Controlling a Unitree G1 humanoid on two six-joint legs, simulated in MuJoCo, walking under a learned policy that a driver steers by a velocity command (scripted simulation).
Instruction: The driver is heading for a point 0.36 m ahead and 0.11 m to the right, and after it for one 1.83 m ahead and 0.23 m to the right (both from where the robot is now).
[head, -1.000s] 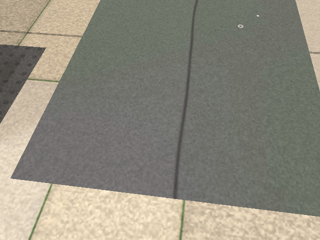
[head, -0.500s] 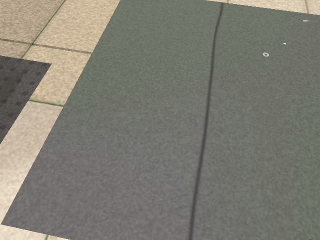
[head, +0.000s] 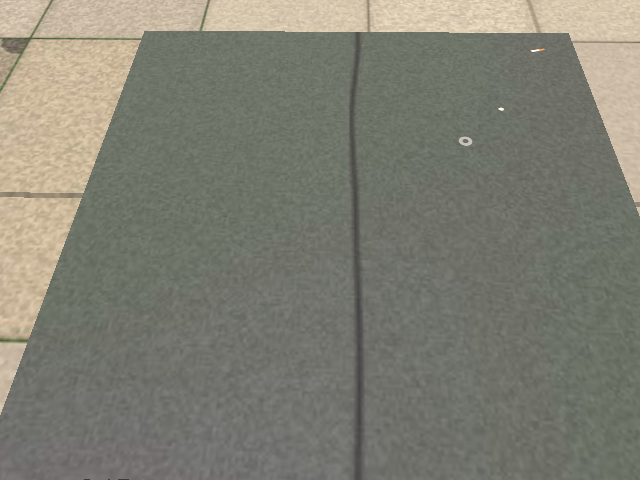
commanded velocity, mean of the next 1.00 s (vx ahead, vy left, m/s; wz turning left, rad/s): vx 0.50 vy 0.00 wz -0.31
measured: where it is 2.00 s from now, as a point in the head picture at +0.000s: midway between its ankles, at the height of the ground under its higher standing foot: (414, 244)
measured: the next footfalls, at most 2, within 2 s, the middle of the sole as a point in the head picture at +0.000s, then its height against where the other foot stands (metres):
left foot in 0.44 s outside the picture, level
right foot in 0.92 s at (435, 403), level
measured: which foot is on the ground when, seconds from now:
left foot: up 0.00-0.42, down 0.44-0.94, up 0.96-1.00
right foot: down 0.00-0.44, up 0.46-0.90, down 0.92-1.00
